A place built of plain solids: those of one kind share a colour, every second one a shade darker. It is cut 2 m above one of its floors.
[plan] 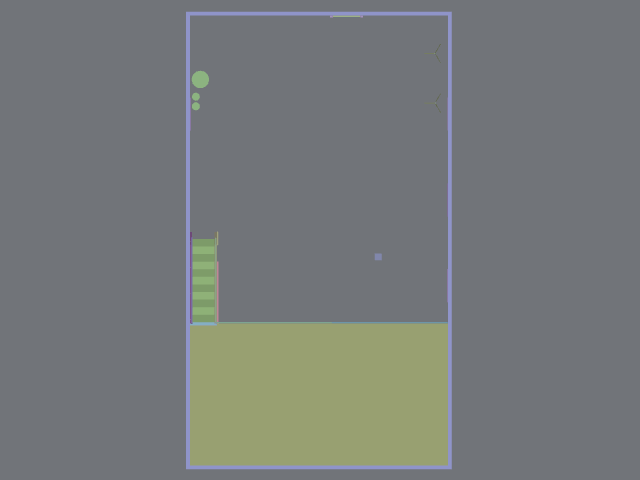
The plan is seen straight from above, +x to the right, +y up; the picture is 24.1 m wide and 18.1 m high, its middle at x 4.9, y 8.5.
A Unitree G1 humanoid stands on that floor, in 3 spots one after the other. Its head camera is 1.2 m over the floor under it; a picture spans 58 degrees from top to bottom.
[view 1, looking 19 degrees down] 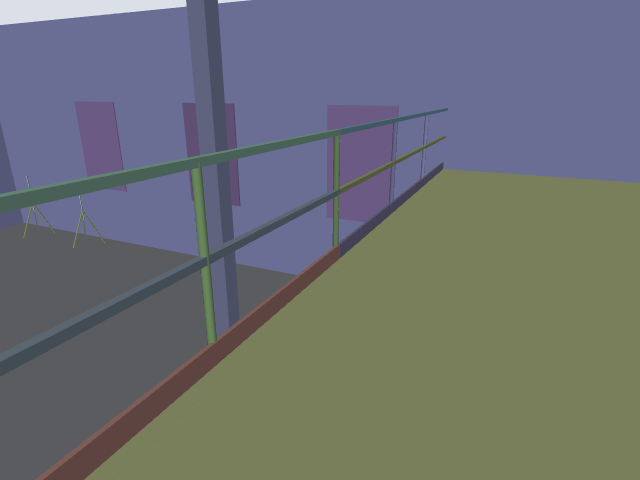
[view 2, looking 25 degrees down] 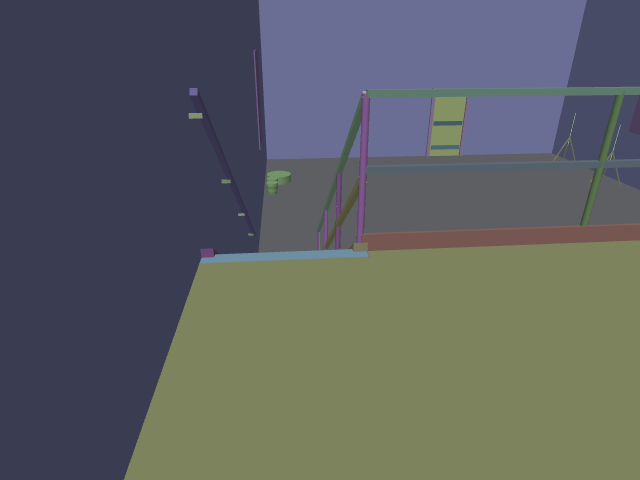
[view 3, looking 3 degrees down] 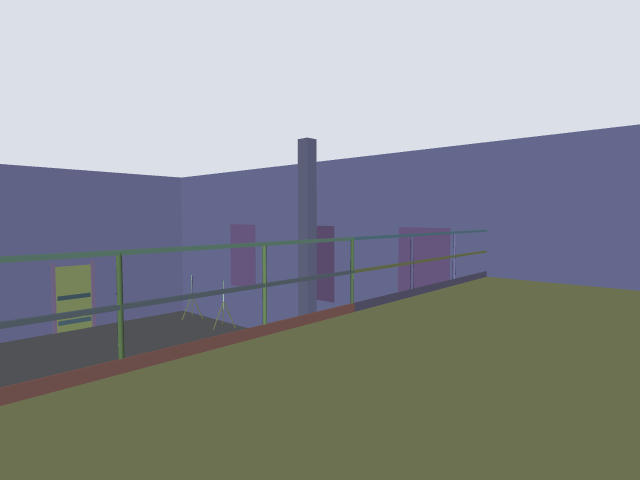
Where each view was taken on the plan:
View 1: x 2.51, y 4.20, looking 25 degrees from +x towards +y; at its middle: wall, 8.42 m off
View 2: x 0.51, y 2.98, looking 85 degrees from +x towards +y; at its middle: ground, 8.47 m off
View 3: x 1.00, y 2.04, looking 42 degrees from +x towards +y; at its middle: e1a_handrail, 4.97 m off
